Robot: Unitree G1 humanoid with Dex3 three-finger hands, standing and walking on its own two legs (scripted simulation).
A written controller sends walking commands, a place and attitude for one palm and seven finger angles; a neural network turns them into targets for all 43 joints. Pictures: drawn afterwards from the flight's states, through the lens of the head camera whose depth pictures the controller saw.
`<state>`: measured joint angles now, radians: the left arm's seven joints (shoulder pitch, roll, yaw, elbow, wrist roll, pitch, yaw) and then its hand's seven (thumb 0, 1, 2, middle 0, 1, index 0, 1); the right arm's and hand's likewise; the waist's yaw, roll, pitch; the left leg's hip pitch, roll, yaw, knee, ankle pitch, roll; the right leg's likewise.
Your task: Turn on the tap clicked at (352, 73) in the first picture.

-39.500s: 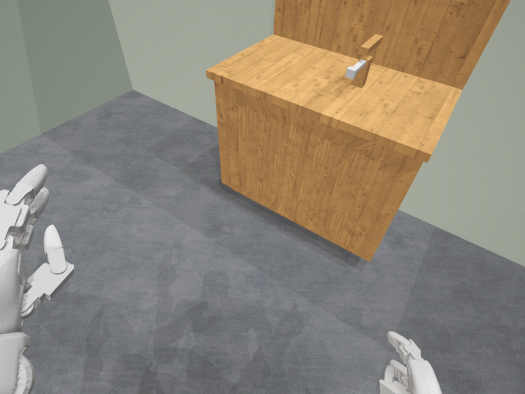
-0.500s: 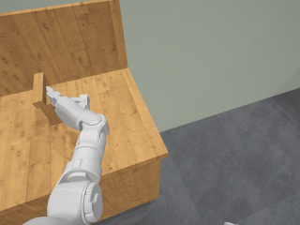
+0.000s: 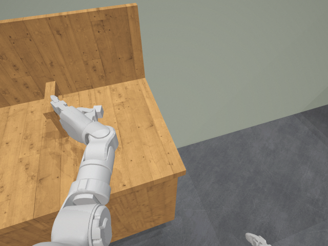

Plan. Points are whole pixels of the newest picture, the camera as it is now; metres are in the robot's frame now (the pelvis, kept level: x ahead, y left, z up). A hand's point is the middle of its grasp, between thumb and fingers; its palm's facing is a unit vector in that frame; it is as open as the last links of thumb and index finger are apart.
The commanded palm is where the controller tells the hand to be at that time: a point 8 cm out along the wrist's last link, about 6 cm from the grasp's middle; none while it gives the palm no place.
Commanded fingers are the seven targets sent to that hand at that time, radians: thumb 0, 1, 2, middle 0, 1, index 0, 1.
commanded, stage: lift the hand up off the lever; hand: left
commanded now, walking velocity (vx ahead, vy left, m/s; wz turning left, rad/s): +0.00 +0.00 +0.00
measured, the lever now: (98, 111) +0.49 +0.22 +0.04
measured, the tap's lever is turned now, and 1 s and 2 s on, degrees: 75 75 75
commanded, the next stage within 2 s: draw the hand back beside the body in 0.26 s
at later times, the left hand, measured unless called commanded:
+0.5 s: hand (105, 109) +0.42 +0.16 +0.13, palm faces +0.59 -0.80 -0.12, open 7.8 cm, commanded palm +0.34 +0.21 +0.13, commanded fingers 0.00 0.90 0.90 -0.16 -0.17 -0.16 -0.17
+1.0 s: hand (69, 146) +0.29 +0.20 +0.14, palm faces +0.20 -0.95 -0.24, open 7.6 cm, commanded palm +0.25 +0.25 +0.15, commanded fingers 0.00 0.90 0.90 -0.18 -0.25 -0.18 -0.25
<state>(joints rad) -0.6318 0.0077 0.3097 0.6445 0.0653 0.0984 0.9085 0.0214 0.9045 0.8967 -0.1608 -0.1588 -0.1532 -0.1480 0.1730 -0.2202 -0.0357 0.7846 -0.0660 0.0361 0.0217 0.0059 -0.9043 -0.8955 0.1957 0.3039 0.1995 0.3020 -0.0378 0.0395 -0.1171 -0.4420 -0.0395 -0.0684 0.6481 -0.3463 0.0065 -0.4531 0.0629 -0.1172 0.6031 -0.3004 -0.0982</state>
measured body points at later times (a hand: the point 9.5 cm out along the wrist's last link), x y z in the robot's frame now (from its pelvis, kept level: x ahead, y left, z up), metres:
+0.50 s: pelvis +0.00 +0.00 +0.01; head +0.01 -0.02 +0.45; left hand +0.38 +0.20 +0.13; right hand +0.12 -0.24 -0.12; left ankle -0.02 +0.12 -0.72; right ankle +0.00 -0.05 -0.72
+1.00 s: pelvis -0.02 +0.02 +0.02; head -0.03 +0.00 +0.47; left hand +0.27 +0.25 +0.16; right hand +0.16 -0.21 -0.07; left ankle -0.02 +0.12 -0.72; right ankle +0.00 -0.05 -0.72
